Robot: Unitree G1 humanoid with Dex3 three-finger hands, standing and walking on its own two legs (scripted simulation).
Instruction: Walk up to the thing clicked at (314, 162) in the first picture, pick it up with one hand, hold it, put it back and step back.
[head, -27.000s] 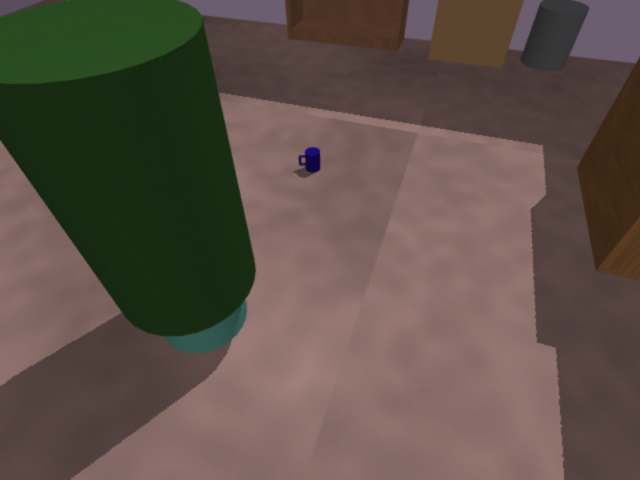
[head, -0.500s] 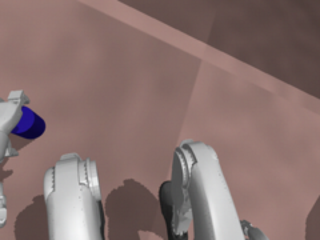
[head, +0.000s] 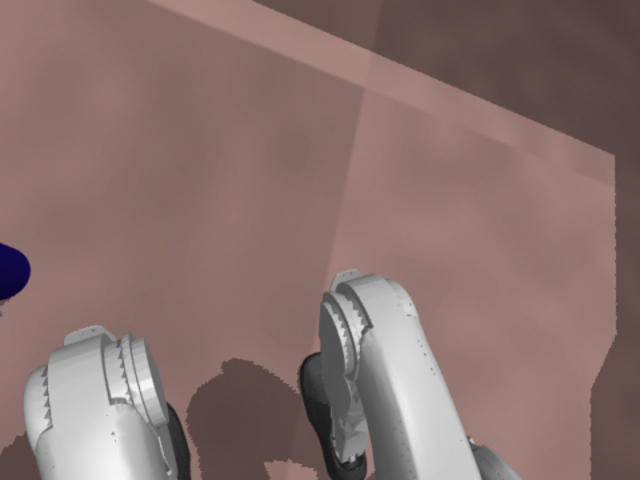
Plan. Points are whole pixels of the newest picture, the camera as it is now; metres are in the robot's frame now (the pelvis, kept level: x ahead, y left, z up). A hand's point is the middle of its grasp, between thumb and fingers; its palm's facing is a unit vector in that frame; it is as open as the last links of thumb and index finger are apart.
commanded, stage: rest palm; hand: left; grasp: from above
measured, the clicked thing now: out of the picture +0.41 +0.36 -0.24
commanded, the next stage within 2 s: close in 0.66 s
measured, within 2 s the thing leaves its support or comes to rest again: neither
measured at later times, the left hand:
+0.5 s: hand out of the picture +0.40 +0.34 -0.22, palm faces -0.43 -0.14 -0.89, open 14.3 cm
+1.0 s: hand out of the picture +0.39 +0.34 -0.22, palm faces -0.44 -0.15 -0.88, open 13.3 cm
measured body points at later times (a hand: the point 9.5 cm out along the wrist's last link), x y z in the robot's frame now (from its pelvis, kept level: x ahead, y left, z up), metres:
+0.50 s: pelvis +0.00 +0.00 -0.01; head +0.24 +0.11 +0.36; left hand +0.42 +0.35 -0.17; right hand +0.09 -0.26 -0.09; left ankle +0.07 +0.14 -0.26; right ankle +0.10 -0.12 -0.26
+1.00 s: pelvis +0.00 +0.00 +0.00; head +0.23 +0.11 +0.36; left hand +0.41 +0.35 -0.17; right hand +0.07 -0.25 -0.09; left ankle +0.07 +0.14 -0.26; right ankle +0.10 -0.12 -0.26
